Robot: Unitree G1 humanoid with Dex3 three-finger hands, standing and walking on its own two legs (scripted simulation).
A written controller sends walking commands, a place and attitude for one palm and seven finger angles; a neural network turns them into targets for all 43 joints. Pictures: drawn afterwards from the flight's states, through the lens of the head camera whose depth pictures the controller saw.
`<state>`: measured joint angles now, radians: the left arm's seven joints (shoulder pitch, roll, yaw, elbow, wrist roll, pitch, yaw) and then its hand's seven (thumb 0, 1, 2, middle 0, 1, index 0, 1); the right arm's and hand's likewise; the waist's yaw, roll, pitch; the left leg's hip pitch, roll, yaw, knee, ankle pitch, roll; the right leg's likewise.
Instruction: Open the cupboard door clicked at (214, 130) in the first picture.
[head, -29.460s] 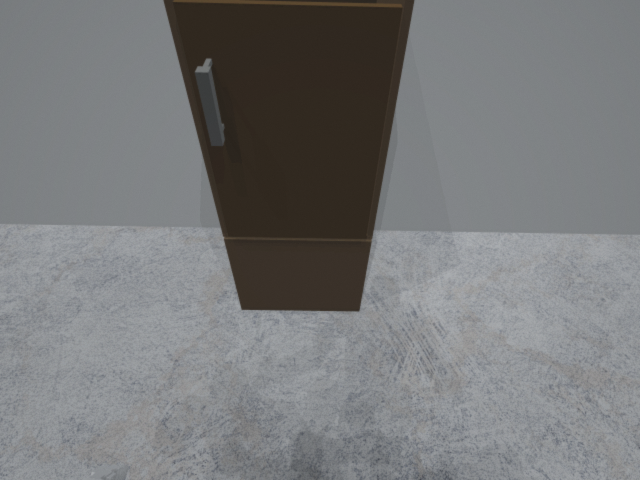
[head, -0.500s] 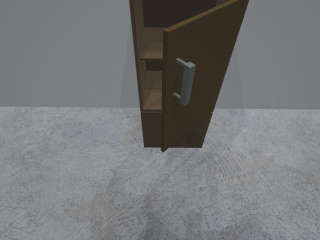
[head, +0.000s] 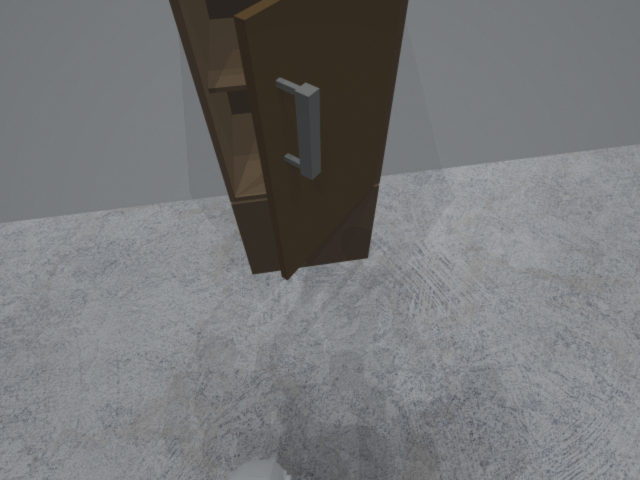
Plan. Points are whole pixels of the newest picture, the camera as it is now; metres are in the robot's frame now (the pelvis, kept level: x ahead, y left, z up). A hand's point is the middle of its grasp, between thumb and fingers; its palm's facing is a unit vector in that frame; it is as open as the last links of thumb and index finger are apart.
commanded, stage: walk to a spot facing it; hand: left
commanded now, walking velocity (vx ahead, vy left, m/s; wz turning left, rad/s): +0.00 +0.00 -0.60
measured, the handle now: (298, 130) +0.57 +0.09 +0.09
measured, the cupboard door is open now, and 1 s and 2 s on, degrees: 44 44 44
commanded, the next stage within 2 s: none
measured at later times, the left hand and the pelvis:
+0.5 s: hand (184, 456) +0.16 +0.22 -0.15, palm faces -0.30 -0.93 -0.21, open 7.4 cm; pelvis +0.00 +0.04 +0.01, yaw -19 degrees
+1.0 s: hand (246, 406) +0.23 +0.14 -0.17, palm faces -0.58 -0.79 -0.18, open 7.4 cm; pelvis +0.03 +0.04 +0.00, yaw -38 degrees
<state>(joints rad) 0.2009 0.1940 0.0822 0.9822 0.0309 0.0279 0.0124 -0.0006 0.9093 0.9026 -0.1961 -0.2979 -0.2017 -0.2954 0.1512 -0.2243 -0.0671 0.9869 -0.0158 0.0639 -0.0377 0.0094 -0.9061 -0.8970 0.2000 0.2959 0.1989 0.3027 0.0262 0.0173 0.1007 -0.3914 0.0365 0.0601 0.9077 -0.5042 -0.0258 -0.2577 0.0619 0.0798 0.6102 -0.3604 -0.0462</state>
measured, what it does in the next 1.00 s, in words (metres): steps on the spot, turning right: left foot, then right foot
